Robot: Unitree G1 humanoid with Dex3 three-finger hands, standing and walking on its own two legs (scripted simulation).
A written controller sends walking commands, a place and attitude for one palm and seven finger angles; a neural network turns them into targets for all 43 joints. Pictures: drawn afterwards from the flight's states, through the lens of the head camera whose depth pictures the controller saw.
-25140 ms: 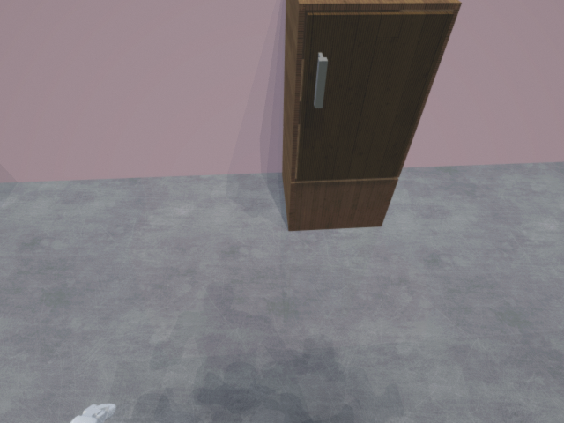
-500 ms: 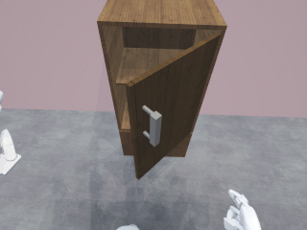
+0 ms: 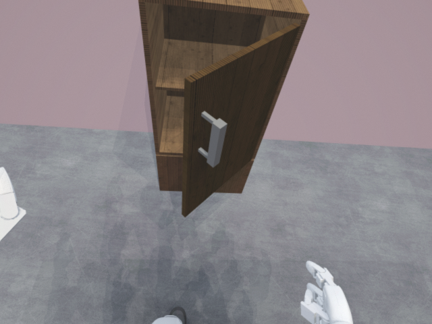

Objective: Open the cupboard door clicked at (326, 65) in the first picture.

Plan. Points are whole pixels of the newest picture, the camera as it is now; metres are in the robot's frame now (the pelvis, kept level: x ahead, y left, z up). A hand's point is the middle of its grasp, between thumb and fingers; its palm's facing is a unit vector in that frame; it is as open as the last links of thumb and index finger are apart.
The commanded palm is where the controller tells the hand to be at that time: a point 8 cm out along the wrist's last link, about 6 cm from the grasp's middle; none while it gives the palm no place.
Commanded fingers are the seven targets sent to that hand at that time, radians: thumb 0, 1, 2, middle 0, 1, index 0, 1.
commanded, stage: stop stepping back and stand still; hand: left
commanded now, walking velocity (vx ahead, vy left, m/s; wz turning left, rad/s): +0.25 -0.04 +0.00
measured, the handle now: (209, 139) +0.52 +0.06 -0.01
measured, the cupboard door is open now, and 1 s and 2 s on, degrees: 45 45 45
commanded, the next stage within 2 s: let the arm hang, fingers relaxed in 0.78 s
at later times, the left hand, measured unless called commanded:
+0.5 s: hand (46, 281) +0.14 +0.22 +0.15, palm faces +0.43 -0.81 -0.41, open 7.4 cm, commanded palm +0.06 +0.25 +0.18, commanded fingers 0.00 0.90 0.90 -0.20 -0.30 -0.20 -0.30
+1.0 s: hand out of the picture +0.10 +0.22 -0.01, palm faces +0.10 -0.89 -0.45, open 7.4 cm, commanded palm none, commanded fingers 0.00 0.90 0.90 -0.20 -0.30 -0.20 -0.30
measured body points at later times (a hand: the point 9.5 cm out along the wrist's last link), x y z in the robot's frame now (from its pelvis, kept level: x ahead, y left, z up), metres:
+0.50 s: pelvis -0.09 -0.04 -0.02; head -0.11 -0.04 +0.43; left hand +0.11 +0.26 +0.17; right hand +0.04 -0.30 -0.11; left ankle -0.02 +0.08 -0.74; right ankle -0.13 -0.12 -0.74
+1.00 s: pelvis -0.11 -0.02 -0.01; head -0.10 -0.05 +0.44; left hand +0.09 +0.26 +0.02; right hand +0.06 -0.28 -0.11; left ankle -0.10 +0.08 -0.74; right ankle -0.12 -0.12 -0.74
